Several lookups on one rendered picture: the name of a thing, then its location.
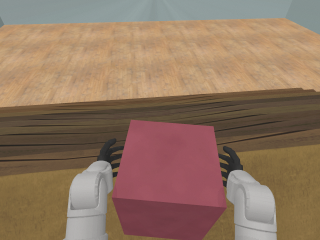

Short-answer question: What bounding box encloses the right robot forearm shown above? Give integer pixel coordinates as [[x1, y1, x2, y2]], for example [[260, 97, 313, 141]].
[[226, 170, 277, 240]]

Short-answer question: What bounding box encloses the left robot hand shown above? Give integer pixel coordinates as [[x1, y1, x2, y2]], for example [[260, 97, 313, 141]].
[[97, 138, 124, 178]]

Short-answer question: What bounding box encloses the carton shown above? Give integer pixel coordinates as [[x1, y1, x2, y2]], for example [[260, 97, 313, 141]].
[[111, 120, 227, 240]]

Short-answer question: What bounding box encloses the right robot hand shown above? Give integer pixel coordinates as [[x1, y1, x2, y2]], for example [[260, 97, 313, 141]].
[[218, 146, 243, 187]]

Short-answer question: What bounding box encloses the left robot forearm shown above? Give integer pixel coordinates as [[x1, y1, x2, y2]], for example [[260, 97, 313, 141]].
[[63, 160, 114, 240]]

